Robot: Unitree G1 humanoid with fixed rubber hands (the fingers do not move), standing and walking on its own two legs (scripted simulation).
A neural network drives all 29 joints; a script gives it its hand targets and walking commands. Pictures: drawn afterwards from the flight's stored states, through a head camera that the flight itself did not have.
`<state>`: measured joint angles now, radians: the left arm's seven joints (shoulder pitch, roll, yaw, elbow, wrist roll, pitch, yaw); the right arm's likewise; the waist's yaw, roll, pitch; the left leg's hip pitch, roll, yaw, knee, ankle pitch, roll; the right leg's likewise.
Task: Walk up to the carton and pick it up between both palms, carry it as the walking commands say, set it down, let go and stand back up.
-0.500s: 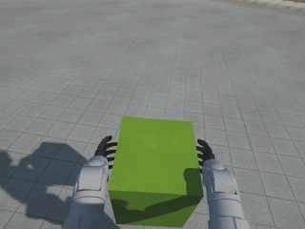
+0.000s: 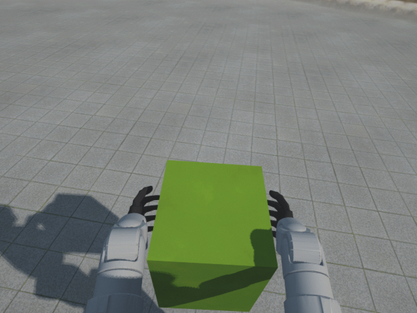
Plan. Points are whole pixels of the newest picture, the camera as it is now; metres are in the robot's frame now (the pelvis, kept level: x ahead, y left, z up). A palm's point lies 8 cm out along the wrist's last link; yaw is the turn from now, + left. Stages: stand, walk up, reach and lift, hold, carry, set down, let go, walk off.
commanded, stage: hold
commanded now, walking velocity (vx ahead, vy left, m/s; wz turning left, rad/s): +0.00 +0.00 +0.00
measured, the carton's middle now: (209, 238) +0.30 +0.00 -0.02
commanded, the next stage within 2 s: carry in 0.18 s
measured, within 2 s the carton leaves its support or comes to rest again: neither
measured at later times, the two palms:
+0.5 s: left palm (111, 197) +0.31 +0.19 +0.09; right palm (256, 183) +0.36 -0.10 +0.09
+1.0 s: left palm (70, 153) +0.43 +0.31 +0.09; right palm (187, 122) +0.57 +0.06 +0.09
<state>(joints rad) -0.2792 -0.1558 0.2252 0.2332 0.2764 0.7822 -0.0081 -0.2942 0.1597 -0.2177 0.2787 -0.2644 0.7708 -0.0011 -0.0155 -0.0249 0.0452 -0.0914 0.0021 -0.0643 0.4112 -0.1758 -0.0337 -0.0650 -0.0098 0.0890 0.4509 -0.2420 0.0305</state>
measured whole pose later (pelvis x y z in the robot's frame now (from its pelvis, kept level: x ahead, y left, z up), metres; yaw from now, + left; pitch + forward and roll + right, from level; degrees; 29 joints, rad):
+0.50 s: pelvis +0.06 +0.00 -0.01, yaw +11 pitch +1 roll -1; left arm -0.21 -0.14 0.09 -0.06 0.15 0.98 0.08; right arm -0.18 0.13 -0.15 -0.08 -0.13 0.98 -0.07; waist -0.01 -0.01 -0.20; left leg -0.40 0.03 0.06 0.72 -0.38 0.01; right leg -0.16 -0.07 -0.11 0.54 -0.40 0.03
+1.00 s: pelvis +0.29 +0.07 +0.00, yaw +29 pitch +5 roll +0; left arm -0.03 -0.13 0.04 -0.37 0.03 1.17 0.16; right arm -0.06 0.13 -0.06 -0.38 -0.03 1.23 -0.18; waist 0.00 0.03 -0.21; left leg -0.50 0.04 0.11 0.96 -0.37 0.02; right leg -0.16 -0.10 -0.31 0.45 -0.35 0.01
